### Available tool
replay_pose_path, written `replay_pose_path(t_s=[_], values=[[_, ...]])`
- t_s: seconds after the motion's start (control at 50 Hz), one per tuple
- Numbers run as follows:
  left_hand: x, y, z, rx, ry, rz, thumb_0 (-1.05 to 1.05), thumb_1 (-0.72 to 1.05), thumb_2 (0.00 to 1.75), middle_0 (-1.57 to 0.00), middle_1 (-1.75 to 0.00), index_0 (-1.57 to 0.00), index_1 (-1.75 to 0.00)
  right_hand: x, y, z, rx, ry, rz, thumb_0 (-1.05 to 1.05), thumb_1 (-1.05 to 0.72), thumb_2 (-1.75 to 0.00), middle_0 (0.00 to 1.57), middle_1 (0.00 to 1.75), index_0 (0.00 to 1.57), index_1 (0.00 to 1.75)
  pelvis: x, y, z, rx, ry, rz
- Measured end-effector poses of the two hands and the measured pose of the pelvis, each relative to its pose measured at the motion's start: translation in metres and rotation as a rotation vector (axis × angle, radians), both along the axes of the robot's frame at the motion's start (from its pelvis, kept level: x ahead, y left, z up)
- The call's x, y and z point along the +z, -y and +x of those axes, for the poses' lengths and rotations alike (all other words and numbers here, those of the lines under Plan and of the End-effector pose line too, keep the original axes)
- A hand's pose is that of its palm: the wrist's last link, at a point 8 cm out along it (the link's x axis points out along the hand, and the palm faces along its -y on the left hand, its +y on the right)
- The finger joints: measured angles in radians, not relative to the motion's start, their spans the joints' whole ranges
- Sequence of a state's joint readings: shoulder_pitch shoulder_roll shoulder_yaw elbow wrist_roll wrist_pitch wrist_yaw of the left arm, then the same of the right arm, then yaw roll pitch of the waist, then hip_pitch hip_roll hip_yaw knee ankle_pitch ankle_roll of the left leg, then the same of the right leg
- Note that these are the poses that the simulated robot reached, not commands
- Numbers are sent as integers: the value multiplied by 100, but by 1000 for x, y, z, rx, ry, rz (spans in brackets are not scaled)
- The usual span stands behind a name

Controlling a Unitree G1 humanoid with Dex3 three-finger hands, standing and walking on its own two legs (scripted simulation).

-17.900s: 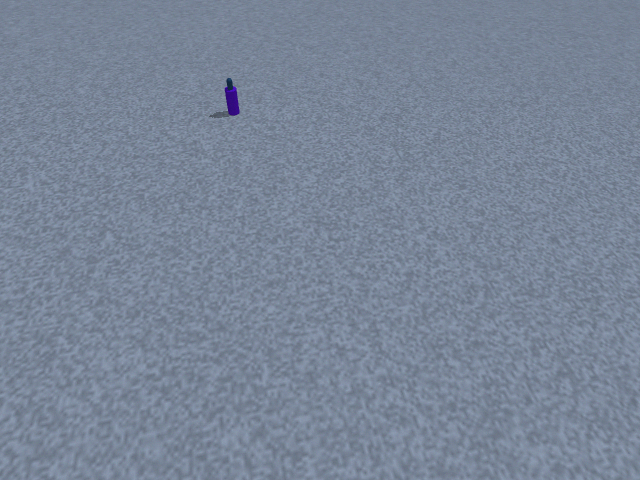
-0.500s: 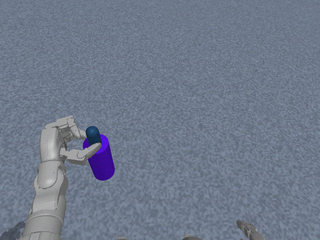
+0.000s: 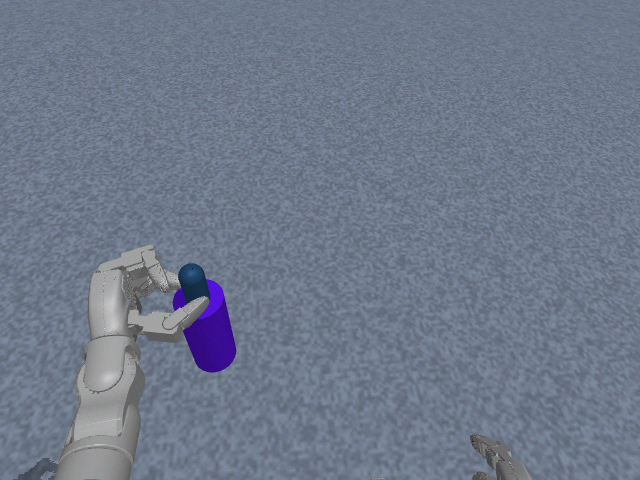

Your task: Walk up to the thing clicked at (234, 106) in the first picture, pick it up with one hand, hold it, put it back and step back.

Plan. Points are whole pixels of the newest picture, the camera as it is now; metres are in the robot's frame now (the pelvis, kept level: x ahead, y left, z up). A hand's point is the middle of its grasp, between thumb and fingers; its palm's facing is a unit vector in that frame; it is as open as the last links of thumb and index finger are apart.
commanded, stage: crouch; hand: left
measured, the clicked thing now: (204, 316) +0.34 +0.15 -0.02
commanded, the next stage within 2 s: lower in 1.78 s
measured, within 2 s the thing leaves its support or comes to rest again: neither
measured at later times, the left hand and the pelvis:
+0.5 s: hand (199, 318) +0.41 +0.19 -0.16, palm faces +0.21 -0.98 -0.03, open 6.2 cm; pelvis -0.04 +0.00 -0.15, yaw -1 degrees
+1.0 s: hand (209, 336) +0.47 +0.22 -0.36, palm faces +0.28 -0.96 -0.03, open 6.4 cm; pelvis -0.08 +0.00 -0.33, yaw -4 degrees
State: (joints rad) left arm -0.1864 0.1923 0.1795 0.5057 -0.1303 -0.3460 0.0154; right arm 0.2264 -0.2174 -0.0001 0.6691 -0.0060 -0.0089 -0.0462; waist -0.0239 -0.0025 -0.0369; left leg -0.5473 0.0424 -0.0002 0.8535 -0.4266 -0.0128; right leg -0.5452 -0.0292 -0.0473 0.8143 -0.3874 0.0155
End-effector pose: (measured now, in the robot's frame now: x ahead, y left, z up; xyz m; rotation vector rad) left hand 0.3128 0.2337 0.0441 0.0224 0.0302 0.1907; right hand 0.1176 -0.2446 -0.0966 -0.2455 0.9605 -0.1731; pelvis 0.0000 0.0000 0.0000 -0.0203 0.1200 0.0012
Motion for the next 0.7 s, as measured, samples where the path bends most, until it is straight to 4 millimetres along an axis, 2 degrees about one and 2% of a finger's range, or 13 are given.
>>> replay_pose_path(t_s=[0.06, 0.14, 0.26, 0.34, 0.44, 0.58, 0.7], values=[[-6, -2, 0, 14, -7, -4, -5, -29, 97, -82, -128, -133, -143, -1, -1, -1, 7, 0, 0, 1, -90, -90, 20, 30, 21, 30, -1, 0, -3, 2, -6, 1], [-24, -3, 3, 21, -23, -9, -6, -29, 97, -82, -129, -135, -143, -8, 1, -7, 18, -13, -5, 1, -89, -90, 20, 30, 21, 30, -8, 1, -10, 3, -36, 1], [-76, -8, 14, 16, -35, -5, -7, -29, 98, -81, -131, -139, -146, -36, 10, -25, 41, -74, -35, 1, -87, -89, 20, 30, 21, 30, -36, 1, -24, 5, -141, -2], [-120, -11, 27, 13, -13, 1, -8, -30, 98, -82, -133, -142, -149, -71, 18, -42, 57, -134, -59, 1, -87, -89, 20, 30, 21, 30, -71, 0, -32, 3, -239, -10], [-174, -9, 52, 6, 19, 8, -7, -32, 99, -83, -135, -143, -150, -125, 23, -63, 69, -222, -69, 1, -87, -89, 20, 30, 21, 30, -122, -1, -39, -4, -341, -17], [-234, -8, 78, 31, 30, 16, -5, -35, 99, -85, -133, -138, -147, -197, 16, -92, 46, -338, -21, 1, -87, -89, 20, 30, 21, 30, -180, -1, -47, -15, -432, -19], [-289, -13, 90, 60, -1, 9, -4, -33, 99, -85, -131, -135, -143, -246, 11, -116, 32, -417, 10, 1, -88, -90, 20, 30, 21, 30, -223, 0, -57, -21, -484, -17]])
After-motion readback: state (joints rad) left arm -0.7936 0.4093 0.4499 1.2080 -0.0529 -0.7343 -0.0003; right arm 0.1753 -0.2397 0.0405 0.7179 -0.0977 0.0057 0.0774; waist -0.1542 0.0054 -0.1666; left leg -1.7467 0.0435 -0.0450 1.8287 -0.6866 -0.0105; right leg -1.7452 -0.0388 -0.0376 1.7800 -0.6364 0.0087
